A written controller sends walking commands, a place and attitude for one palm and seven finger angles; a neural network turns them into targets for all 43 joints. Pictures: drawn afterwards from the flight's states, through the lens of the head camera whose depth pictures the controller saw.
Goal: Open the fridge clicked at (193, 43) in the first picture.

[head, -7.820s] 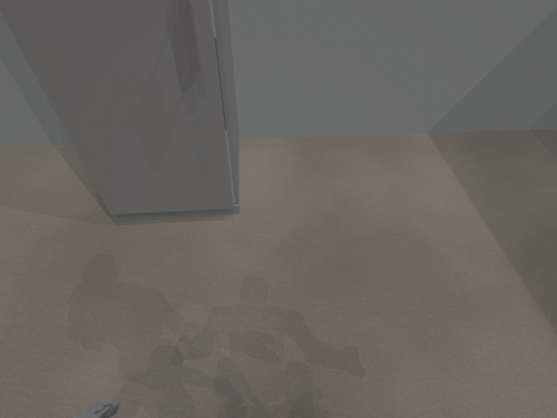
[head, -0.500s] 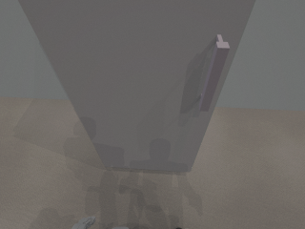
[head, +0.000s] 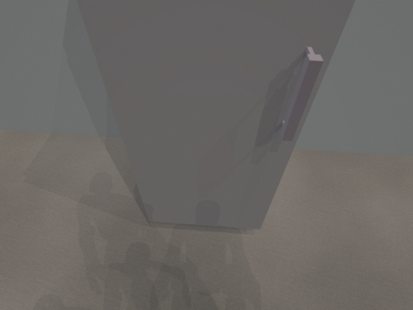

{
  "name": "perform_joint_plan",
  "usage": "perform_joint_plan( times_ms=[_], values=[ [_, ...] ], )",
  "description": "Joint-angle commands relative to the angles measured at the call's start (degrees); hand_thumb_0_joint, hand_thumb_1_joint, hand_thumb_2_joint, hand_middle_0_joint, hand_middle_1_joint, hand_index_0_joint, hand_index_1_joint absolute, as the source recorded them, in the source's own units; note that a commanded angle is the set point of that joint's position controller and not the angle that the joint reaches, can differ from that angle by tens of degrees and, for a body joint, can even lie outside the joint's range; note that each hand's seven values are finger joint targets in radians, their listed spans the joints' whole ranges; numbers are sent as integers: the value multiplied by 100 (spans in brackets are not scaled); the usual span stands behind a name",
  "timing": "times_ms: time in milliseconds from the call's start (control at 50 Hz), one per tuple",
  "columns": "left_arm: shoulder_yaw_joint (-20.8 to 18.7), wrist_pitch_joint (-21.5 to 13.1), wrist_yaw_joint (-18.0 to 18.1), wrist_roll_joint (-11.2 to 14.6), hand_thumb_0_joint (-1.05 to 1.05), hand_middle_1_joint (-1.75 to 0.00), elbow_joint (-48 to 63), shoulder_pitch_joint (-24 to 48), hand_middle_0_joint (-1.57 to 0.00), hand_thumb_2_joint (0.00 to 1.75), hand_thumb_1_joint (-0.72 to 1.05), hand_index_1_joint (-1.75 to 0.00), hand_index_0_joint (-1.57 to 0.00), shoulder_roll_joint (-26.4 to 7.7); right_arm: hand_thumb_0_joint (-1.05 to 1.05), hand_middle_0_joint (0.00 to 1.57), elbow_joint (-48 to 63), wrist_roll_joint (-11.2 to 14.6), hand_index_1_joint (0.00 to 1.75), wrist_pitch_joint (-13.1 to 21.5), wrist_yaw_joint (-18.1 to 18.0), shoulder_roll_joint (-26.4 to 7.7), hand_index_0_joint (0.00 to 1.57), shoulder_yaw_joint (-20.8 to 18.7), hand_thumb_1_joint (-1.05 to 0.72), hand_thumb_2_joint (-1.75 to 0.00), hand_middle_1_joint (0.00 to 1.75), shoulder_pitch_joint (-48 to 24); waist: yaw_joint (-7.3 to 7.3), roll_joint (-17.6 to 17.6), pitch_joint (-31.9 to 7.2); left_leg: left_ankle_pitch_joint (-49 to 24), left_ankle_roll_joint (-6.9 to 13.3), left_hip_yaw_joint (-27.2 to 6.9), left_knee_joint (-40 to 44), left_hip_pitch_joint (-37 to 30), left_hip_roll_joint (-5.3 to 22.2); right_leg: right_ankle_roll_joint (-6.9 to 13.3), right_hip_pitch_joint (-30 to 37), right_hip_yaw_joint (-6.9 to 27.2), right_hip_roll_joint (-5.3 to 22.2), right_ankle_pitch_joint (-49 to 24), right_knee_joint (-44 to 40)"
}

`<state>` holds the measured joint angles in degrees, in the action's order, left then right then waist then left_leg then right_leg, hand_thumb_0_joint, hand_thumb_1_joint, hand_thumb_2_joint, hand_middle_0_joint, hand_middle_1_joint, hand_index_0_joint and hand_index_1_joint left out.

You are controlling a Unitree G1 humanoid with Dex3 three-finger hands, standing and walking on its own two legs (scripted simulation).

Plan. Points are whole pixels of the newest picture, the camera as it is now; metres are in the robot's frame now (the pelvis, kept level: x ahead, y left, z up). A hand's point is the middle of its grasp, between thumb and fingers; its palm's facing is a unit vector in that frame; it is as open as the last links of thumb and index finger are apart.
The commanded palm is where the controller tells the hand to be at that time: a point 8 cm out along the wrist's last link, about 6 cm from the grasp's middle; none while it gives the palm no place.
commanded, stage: come to a stop and stand still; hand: right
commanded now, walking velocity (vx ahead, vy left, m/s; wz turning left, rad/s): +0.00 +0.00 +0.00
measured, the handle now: (296, 97) +0.57 -0.19 +0.12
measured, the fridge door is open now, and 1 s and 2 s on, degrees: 0 0 0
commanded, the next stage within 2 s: look again from close up in 0.44 s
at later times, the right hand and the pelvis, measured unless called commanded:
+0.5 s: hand out of the picture -0.04 -0.17 -0.18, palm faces +0.04 +0.99 -0.16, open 7.4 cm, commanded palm none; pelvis -0.02 -0.01 +0.00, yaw +0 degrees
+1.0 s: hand out of the picture +0.04 -0.24 -0.17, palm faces +0.00 +0.97 -0.25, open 7.4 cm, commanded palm none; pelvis +0.00 -0.05 +0.00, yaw +1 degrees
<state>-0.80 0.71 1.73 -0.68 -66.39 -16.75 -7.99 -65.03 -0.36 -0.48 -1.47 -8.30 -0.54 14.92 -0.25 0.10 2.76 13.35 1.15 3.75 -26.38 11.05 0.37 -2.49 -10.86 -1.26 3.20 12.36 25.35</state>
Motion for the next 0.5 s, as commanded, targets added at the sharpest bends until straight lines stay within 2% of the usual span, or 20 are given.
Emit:
perform_joint_plan(
  times_ms=[0, 40, 160, 200, 340, 480],
  values=[
    [-59, -82, 51, -1, 0, -30, 195, -131, -20, 90, 90, -30, -20, -477, 0, 20, 93, 13, 30, 52, -34, -557, 20, -109, -90, -90, 30, 255, -31, 125, 252, 303, -33, -671, 889, 149, 548, 220, -200, 310, 320, 203, -711],
    [-73, -60, 39, -16, 0, -30, 202, -208, -20, 90, 90, -30, -20, -436, 0, 20, 93, -4, 30, 38, -29, -560, 20, -118, -90, -90, 30, 263, -4, 48, 402, 722, -39, -735, 995, 351, 534, 230, -300, 293, 252, 539, -764],
    [-97, -23, 11, -38, 0, -30, 230, -430, -20, 90, 90, -30, -20, -387, 0, 20, 160, -45, 30, 34, -38, -524, 20, -151, -90, -90, 30, 386, 37, -289, 469, 1454, -48, -822, 1171, 776, 540, 260, -325, 245, 173, 845, -639],
    [-95, -33, 5, -50, 0, -30, 245, -496, -20, 90, 90, -30, -20, -360, 0, 20, 191, -44, 30, 40, -37, -491, 20, -163, -90, -90, 30, 406, 49, -233, 456, 1510, -44, -829, 1147, 859, 547, 269, -358, 239, 154, 846, -617],
    [-89, -93, 10, -46, 0, -30, 287, -558, -20, 90, 90, -30, -20, -326, 0, 20, 198, -48, 30, 64, -31, -422, 20, -171, -90, -90, 30, 558, 12, 8, 312, 1179, -35, -782, 959, 720, 511, 316, -529, 364, 200, 938, -708],
    [-85, -121, 11, -31, 0, -30, 292, -590, -20, 90, 90, -30, -20, -346, 0, 20, 159, -55, 30, 77, -37, -381, 20, -147, -90, -90, 30, 630, 4, 45, 318, 937, -48, -709, 850, 683, 506, 333, -567, 433, 233, 930, -755]
  ],
)
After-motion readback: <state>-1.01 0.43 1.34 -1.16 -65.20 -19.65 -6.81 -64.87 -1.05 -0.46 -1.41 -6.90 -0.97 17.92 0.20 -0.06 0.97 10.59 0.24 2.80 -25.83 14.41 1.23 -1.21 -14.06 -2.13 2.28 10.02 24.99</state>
